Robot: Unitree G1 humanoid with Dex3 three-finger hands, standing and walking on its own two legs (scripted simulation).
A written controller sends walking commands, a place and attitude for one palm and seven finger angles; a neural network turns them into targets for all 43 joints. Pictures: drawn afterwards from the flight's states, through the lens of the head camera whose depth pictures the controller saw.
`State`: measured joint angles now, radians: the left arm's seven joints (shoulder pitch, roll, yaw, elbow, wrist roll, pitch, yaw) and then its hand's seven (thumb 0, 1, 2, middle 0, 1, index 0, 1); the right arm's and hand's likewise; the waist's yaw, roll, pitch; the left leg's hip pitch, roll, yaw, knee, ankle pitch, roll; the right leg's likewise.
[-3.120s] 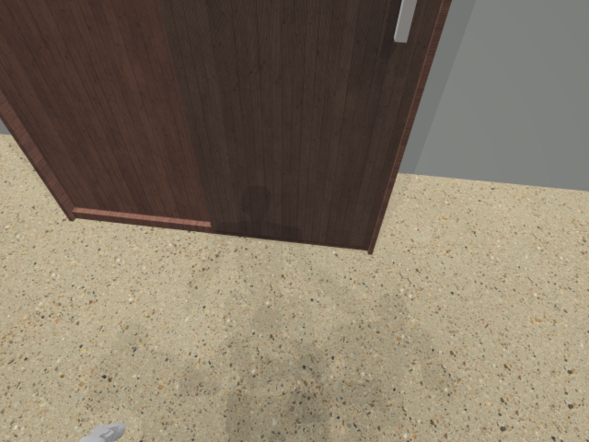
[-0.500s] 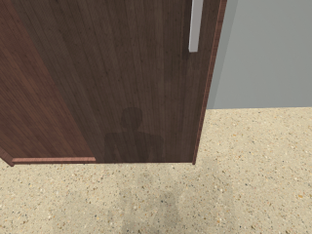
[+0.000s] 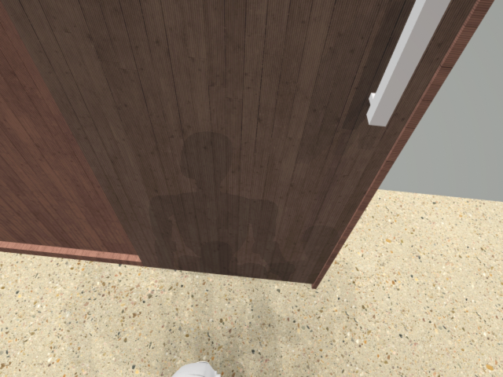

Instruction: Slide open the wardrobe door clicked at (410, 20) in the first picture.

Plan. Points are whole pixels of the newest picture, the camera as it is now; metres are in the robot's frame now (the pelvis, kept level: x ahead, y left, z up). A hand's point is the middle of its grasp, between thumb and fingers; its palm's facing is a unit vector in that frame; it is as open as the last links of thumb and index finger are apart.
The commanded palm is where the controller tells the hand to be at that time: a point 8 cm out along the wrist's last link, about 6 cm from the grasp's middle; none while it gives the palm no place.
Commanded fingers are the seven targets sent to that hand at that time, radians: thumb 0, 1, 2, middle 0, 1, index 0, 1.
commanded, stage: come to a stop and stand still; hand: right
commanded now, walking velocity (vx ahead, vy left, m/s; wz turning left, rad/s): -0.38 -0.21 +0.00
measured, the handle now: (405, 41) +0.52 -0.15 +0.28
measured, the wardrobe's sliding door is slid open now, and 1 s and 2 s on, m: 0.00 0.00 0.00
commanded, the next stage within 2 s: none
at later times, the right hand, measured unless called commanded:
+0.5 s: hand out of the picture +0.04 -0.27 -0.17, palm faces +0.08 +0.97 -0.25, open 7.3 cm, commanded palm none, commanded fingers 0.00 -0.90 -0.90 0.20 0.30 0.20 0.30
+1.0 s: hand out of the picture -0.02 -0.29 -0.15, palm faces +0.01 +0.98 -0.21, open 7.4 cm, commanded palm none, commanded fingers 0.00 -0.90 -0.90 0.20 0.30 0.20 0.30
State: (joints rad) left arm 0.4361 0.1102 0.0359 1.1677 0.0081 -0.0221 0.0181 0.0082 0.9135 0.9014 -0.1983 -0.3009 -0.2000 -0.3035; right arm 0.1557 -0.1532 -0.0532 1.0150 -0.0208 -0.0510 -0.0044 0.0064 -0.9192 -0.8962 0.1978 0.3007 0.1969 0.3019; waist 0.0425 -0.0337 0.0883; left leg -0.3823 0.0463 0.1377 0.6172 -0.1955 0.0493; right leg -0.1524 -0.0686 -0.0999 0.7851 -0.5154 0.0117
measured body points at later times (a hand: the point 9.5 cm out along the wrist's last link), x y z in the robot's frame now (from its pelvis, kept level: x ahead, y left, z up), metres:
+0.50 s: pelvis +0.00 -0.07 +0.00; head -0.01 -0.08 +0.45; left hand +0.12 +0.17 -0.11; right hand +0.04 -0.32 -0.15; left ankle +0.04 +0.08 -0.69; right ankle +0.01 -0.14 -0.72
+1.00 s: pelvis -0.03 -0.12 +0.02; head -0.03 -0.11 +0.47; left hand -0.04 +0.12 -0.14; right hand -0.02 -0.34 -0.13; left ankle -0.01 +0.02 -0.72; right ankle +0.01 -0.14 -0.72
